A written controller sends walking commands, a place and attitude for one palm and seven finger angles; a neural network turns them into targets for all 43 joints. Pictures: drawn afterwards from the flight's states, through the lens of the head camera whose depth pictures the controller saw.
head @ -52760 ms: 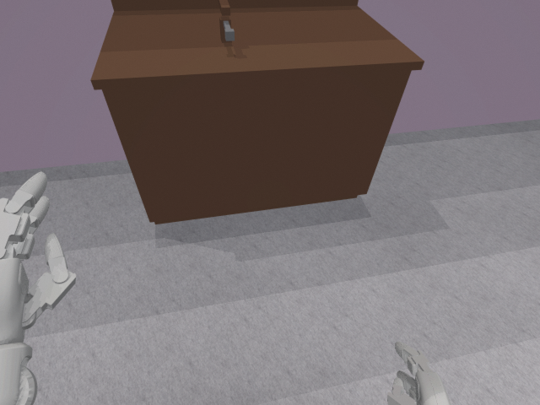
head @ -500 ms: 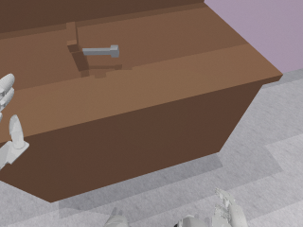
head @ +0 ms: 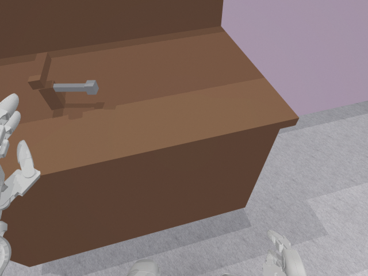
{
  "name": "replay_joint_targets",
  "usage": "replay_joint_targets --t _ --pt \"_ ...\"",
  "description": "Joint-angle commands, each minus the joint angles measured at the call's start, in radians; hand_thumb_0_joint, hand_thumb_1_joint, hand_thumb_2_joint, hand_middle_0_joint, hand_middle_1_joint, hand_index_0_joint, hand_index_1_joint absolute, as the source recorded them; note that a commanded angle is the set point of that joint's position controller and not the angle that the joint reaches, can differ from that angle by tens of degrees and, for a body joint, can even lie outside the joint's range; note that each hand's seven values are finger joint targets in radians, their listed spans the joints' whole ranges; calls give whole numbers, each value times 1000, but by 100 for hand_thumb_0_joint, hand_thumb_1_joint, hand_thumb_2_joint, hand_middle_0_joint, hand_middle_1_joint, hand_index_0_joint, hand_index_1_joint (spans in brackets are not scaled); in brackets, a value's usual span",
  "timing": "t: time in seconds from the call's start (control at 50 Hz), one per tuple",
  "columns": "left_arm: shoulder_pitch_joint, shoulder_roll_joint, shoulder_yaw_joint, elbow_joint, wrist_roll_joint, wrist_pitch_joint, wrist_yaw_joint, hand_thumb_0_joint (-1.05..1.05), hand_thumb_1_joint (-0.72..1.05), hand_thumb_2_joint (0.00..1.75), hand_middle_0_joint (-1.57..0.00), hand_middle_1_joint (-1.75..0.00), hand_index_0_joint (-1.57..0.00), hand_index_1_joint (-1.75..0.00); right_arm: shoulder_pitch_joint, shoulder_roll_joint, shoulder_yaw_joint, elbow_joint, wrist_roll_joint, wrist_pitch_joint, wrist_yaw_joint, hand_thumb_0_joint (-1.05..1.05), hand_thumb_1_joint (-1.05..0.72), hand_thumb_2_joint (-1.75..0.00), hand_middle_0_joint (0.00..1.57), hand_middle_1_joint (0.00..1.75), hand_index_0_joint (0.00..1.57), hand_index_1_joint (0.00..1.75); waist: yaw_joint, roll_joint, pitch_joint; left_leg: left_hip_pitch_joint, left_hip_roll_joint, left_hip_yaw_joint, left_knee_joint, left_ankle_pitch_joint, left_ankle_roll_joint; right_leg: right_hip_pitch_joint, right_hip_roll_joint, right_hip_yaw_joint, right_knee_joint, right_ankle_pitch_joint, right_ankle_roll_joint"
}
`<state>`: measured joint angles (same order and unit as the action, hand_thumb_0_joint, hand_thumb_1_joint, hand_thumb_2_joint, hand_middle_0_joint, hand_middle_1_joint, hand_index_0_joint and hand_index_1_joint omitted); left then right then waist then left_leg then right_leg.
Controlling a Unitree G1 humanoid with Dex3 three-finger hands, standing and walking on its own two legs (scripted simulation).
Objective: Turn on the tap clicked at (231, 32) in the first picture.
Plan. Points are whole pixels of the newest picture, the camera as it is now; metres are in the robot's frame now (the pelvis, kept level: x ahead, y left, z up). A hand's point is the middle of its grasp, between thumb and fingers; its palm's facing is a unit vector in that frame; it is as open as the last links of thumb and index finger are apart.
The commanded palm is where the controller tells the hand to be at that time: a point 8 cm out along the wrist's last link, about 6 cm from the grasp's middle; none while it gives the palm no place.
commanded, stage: shuffle to correct the standing spot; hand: left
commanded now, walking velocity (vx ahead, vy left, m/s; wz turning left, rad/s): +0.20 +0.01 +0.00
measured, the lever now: (91, 87) +0.54 +0.31 +0.10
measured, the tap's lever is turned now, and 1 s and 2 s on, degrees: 74 74 74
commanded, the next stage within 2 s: none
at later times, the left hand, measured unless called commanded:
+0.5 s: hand (98, 146) +0.27 +0.16 +0.20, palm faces +0.43 -0.82 -0.37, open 7.4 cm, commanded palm +0.22 +0.20 +0.20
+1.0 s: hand (99, 141) +0.29 +0.17 +0.19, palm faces +0.29 -0.84 -0.46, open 7.4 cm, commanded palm +0.24 +0.22 +0.20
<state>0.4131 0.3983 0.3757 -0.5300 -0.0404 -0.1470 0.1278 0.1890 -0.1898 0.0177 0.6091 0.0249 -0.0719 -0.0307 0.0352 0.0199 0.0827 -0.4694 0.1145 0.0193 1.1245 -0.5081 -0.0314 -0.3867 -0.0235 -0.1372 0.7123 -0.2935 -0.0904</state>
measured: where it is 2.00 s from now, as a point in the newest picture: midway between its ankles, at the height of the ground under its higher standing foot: outside the picture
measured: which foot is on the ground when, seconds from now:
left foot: up 0.00-0.70, down 0.72-1.00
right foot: down 0.00-1.00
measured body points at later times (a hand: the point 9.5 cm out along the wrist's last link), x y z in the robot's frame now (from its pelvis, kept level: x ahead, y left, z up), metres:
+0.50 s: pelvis +0.05 -0.08 +0.03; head +0.04 -0.10 +0.48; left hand +0.24 +0.20 +0.22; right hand +0.22 -0.32 -0.06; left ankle +0.09 +0.08 -0.68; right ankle +0.06 -0.07 -0.71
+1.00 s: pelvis +0.06 -0.04 +0.02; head +0.08 -0.06 +0.46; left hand +0.27 +0.21 +0.21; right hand +0.20 -0.30 -0.08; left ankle +0.10 +0.07 -0.72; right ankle +0.06 -0.07 -0.71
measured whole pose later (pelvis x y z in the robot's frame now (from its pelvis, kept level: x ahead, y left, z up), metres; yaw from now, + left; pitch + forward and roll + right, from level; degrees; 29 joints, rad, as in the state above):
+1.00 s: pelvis +0.06 -0.04 +0.02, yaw -4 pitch -3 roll +1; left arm 0.51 0.41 0.35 -0.54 -0.06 -0.15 0.15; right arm 0.20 -0.24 -0.02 0.57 0.02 -0.01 -0.01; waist -0.01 0.00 0.10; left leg -0.25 -0.01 0.07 0.52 -0.22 0.03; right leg -0.23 0.08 -0.10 0.58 -0.30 0.01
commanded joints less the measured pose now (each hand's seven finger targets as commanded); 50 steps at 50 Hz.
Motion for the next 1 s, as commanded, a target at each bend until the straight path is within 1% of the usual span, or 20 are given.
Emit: replay_joint_targets --t 0.0,0.02,0.06,0.18,0.28,0.38,0.42,0.46,0.58,0.66,0.68,0.72,0.76,0.82,0.86,0.9,0.92,0.94,0.96,0.98 --pt "-37 183 127 -186 0 -48 36 0 90 90 -20 -30 -20 -30 -81 -97 -25 -132 -10 -42 -13 0 -90 -90 20 30 20 30 -13 -108 -148 -202 1 -2 131 96 -6 260 -288 430 -405 145 -114" --pt "-23 198 139 -192 -3 -50 44 0 90 90 -20 -30 -20 -30 -97 -97 -23 -126 -13 -37 -20 0 -90 -90 20 30 20 30 -9 -65 -168 -168 -4 18 47 100 -6 277 -275 387 -390 227 -105" --pt "-25 173 122 -228 -6 -59 52 0 90 90 -20 -30 -20 -30 -89 -97 -26 -138 -21 -37 -23 0 -90 -90 20 30 20 30 -13 -81 -215 -115 -22 43 -84 144 -3 305 -257 321 -406 245 -84" --pt "-5 158 116 -223 -11 -74 75 0 90 90 -20 -30 -20 -30 -66 -109 -40 -154 -20 -52 -26 0 -90 -90 20 30 20 30 4 -90 -223 -42 -62 90 -382 216 22 384 -262 343 -456 217 -10" --pt "7 132 98 -105 -11 -65 71 0 90 90 -20 -30 -20 -30 -50 -121 -46 -162 -5 -33 -23 0 -90 -90 20 30 20 30 5 -98 -181 -53 -71 73 -434 230 39 415 -266 380 -486 201 120" --pt "-47 121 60 -74 -5 -69 62 0 90 90 -20 -30 -20 -30 -46 -133 -50 -170 -1 -17 -17 0 -90 -90 20 30 20 30 -3 -89 -154 -49 -80 54 -440 234 49 437 -258 360 -472 345 134" --pt "-81 134 55 -85 -6 -76 58 0 90 90 -20 -30 -20 -30 -59 -141 -54 -173 1 -14 -16 0 -90 -90 20 30 20 30 -2 -84 -143 -37 -85 45 -440 226 53 434 -256 364 -467 401 178" --pt "-88 126 43 -93 -7 -83 55 0 90 90 -20 -30 -20 -30 -47 -137 -54 -168 2 -17 -13 0 -90 -90 20 30 20 30 -12 -108 -137 17 -101 70 -469 236 53 403 -225 301 -481 465 235" --pt "-61 165 70 -158 -14 -77 50 0 90 90 -20 -30 -20 -30 -73 -134 -62 -184 -2 -11 0 0 -90 -90 20 30 20 30 -10 -75 -137 237 -126 102 -653 294 78 312 -198 269 -432 449 225" --pt "-38 168 90 -163 -21 -73 45 0 90 90 -20 -30 -20 -30 -77 -155 -71 -200 3 3 10 0 -90 -90 20 30 20 30 -15 12 -155 278 -18 -38 -678 315 144 242 -106 250 -294 308 252" --pt "-32 170 102 -151 -22 -70 45 0 90 90 -20 -30 -20 -30 -79 -157 -74 -204 5 5 11 0 -90 -90 20 30 20 30 -13 -10 -162 233 -19 -42 -640 316 140 267 -102 270 -307 287 247" --pt "-36 166 99 -129 -24 -67 37 0 90 90 -20 -30 -20 -30 -62 -156 -84 -200 8 9 19 0 -90 -90 20 30 20 30 -23 -136 -148 161 -82 33 -546 290 84 330 -170 355 -390 374 246" --pt "41 179 123 -96 -17 -61 31 0 90 90 -20 -30 -20 -30 -67 -141 -80 -194 4 15 19 0 -90 -90 20 30 20 30 -14 -94 -125 115 -104 54 -472 195 65 342 -243 380 -381 584 217" --pt "46 196 138 -167 -20 -80 35 0 90 90 -20 -30 -20 -30 -91 -131 -65 -186 3 14 23 0 -90 -90 20 30 20 30 -13 -40 -152 111 -101 48 -511 166 69 398 -235 339 -326 813 257" --pt "39 186 119 -210 -19 -79 42 0 90 90 -20 -30 -20 -30 -79 -129 -65 -185 3 13 25 0 -90 -90 20 30 20 30 -25 -86 -179 176 -116 69 -567 220 74 385 -204 279 -295 844 279" --pt "31 190 109 -231 -20 -72 48 0 90 90 -20 -30 -20 -30 -76 -140 -68 -187 -1 14 21 0 -90 -90 20 30 20 30 -37 -52 -196 276 -100 48 -643 344 96 315 -149 222 -225 745 285" --pt "24 198 109 -253 -25 -71 51 0 90 90 -20 -30 -20 -30 -94 -154 -71 -192 -3 13 15 0 -90 -90 20 30 20 30 -34 24 -203 313 -51 -17 -673 425 121 275 -112 204 -152 673 269" --pt "54 204 125 -242 -21 -71 53 0 90 90 -20 -30 -20 -30 -97 -159 -70 -205 -6 14 13 0 -90 -90 20 30 20 30 -24 87 -221 307 7 -87 -660 456 156 232 -84 195 -90 504 248" --pt "62 184 113 -253 -19 -68 52 0 90 90 -20 -30 -20 -30 -103 -160 -67 -221 -7 13 15 0 -90 -90 20 30 20 30 -10 124 -209 205 33 -125 -647 404 163 245 -76 211 -104 174 217" --pt "63 180 120 -244 -14 -72 50 0 90 90 -20 -30 -20 -30 -96 -162 -72 -221 -3 10 13 0 -90 -90 20 30 20 30 -5 77 -176 92 10 -111 -614 242 133 275 -98 277 -245 -51 179"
